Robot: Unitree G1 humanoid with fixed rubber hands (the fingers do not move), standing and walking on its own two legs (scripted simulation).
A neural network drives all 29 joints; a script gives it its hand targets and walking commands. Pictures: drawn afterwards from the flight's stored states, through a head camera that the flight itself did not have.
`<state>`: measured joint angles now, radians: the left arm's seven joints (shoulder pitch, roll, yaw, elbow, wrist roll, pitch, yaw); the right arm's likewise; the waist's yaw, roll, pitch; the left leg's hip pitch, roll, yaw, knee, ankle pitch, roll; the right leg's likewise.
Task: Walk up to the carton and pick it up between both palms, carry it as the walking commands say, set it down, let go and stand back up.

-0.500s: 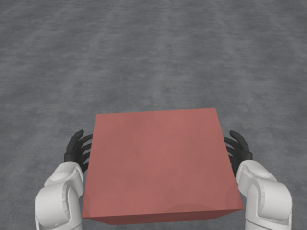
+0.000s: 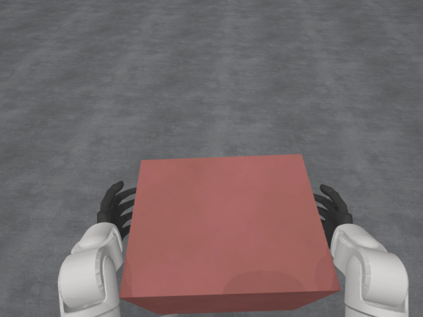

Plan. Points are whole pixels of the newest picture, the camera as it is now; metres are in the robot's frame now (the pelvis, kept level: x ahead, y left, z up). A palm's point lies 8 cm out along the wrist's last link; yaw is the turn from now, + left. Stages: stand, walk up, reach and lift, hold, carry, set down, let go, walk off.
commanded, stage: carry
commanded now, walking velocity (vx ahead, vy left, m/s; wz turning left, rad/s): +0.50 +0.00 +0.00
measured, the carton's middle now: (223, 241) +0.26 +0.01 -0.01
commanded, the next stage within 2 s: none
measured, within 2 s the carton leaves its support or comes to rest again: neither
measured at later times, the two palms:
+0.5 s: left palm (155, 99) +0.58 +0.19 +0.07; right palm (304, 112) +0.55 -0.18 +0.07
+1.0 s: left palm (167, 37) +0.92 +0.21 +0.07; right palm (278, 50) +0.86 -0.16 +0.06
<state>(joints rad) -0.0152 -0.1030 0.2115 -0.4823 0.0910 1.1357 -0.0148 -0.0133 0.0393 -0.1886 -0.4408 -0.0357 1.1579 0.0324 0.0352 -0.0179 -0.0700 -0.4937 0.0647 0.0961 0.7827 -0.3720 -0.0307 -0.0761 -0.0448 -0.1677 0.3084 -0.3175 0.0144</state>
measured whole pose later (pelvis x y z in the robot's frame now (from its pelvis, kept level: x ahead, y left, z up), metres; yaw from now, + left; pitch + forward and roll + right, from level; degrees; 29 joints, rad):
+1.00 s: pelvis +0.65 +0.05 -0.01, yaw -4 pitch +5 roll -1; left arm -0.08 -0.07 0.22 -0.43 0.07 1.13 -0.06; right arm 0.03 0.11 -0.20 -0.54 -0.08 1.16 -0.01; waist -0.04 0.01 -0.02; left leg -0.10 0.05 0.20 0.41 -0.38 0.00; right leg -0.38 -0.02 -0.16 0.50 -0.24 0.00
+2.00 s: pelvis +1.15 +0.01 -0.05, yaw +0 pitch +3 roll +1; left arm -0.01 -0.12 0.19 -0.43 0.12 1.09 -0.02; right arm 0.01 0.06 -0.19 -0.42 -0.06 1.11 0.02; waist 0.02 -0.01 -0.03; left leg -0.52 0.03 0.08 1.02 -0.52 -0.01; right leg -0.10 0.02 -0.15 0.71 -0.66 -0.07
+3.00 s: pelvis +1.79 -0.16 -0.05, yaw +2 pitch +6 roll +4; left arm 0.00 -0.07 0.21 -0.29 0.14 0.89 0.00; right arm -0.03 0.12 -0.14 -0.26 -0.11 0.88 -0.01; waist 0.01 -0.08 -0.04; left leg -0.49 -0.06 0.19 0.77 -0.37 0.03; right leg -0.12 0.09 0.01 0.80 -0.59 -0.06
